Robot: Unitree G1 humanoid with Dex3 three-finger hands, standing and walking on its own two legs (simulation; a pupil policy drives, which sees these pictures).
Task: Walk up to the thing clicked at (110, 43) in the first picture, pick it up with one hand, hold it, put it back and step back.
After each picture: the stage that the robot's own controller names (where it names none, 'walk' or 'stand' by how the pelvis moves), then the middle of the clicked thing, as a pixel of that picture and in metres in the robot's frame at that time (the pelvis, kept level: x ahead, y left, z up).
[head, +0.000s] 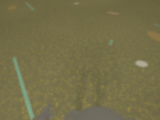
stand; (110, 42) +1.68 -0.42 -0.72
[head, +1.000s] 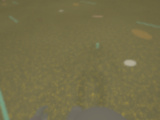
walk; (97, 45) +1.59 +0.02 -0.69
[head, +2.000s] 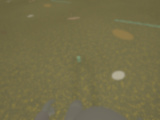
walk; (78, 59) +1.04 +0.32 -0.72
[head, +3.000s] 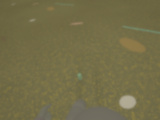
walk; (79, 76) +0.66 +0.27 -0.72
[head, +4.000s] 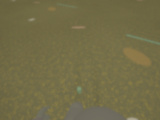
walk; (79, 90) +0.45 +0.19 -0.71
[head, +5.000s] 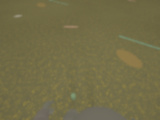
stand; (73, 96) +0.34 +0.19 -0.72
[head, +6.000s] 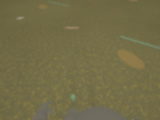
stand; (73, 97) +0.33 +0.20 -0.71
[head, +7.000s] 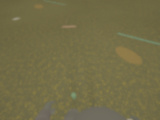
stand; (73, 95) +0.34 +0.21 -0.72
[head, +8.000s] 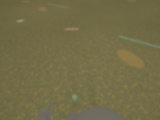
stand; (74, 97) +0.34 +0.20 -0.73
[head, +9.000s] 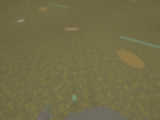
stand; (74, 98) +0.34 +0.20 -0.73
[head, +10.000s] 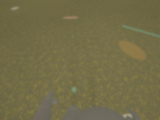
go down; (74, 90) +0.35 +0.20 -0.71
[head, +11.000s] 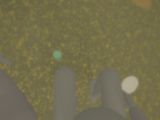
go down; (57, 55) +0.43 +0.23 -0.28
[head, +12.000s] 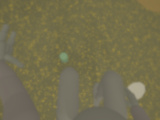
close in; (64, 57) +0.42 +0.22 -0.30
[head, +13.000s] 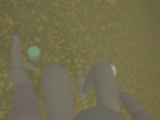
close in; (34, 53) +0.41 +0.26 -0.22
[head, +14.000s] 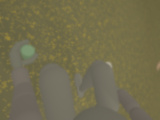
close; (28, 52) +0.40 +0.27 -0.22
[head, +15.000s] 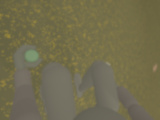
lift; (31, 56) +0.37 +0.26 -0.23
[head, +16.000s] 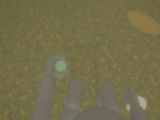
lift; (62, 68) +0.32 +0.20 -0.01
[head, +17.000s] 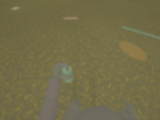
hold; (67, 74) +0.31 +0.18 -0.01
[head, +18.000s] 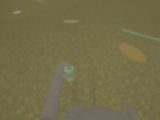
hold; (69, 73) +0.32 +0.17 +0.00
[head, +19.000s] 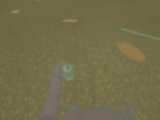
crouch; (68, 72) +0.33 +0.17 -0.01
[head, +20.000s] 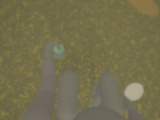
crouch; (59, 52) +0.44 +0.21 -0.10
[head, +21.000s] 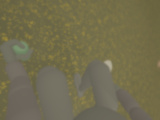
lower; (22, 51) +0.42 +0.28 -0.23
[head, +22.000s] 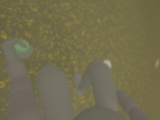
lower; (23, 50) +0.42 +0.28 -0.23
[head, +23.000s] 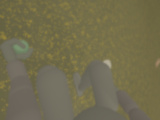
lower; (22, 50) +0.42 +0.28 -0.23
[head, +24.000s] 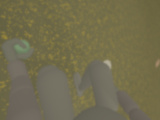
lower; (23, 50) +0.42 +0.28 -0.23
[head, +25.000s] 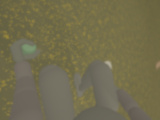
loosen; (29, 51) +0.41 +0.26 -0.23
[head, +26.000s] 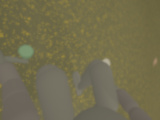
withdraw; (26, 52) +0.40 +0.26 -0.23
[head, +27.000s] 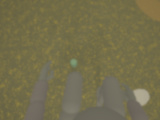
walk; (73, 63) +0.43 +0.19 -0.39
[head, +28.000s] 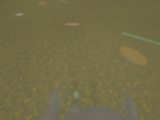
stand; (76, 95) +0.35 +0.15 -0.66
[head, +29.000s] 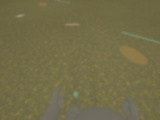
stand; (75, 94) +0.36 +0.17 -0.67
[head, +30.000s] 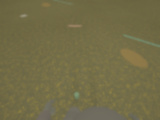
stand; (76, 95) +0.36 +0.16 -0.70
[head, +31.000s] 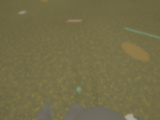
walk; (78, 90) +0.38 +0.16 -0.72
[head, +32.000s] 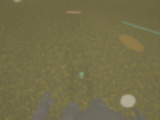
walk; (81, 75) +0.58 +0.10 -0.70
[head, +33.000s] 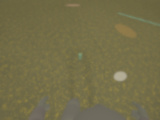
walk; (80, 56) +0.91 +0.21 -0.70
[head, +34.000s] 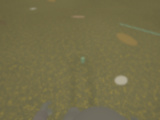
stand; (82, 60) +1.01 +0.17 -0.71
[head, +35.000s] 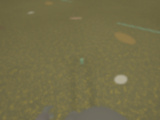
stand; (81, 61) +1.00 +0.20 -0.73
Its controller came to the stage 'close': yes
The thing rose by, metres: 0.71
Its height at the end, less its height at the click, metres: +0.00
